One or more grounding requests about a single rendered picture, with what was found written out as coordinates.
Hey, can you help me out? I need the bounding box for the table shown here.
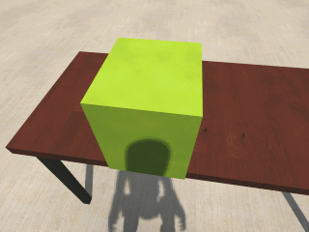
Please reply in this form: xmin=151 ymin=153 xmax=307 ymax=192
xmin=5 ymin=51 xmax=309 ymax=205

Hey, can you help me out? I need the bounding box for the carton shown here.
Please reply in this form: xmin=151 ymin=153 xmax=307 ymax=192
xmin=80 ymin=38 xmax=203 ymax=180

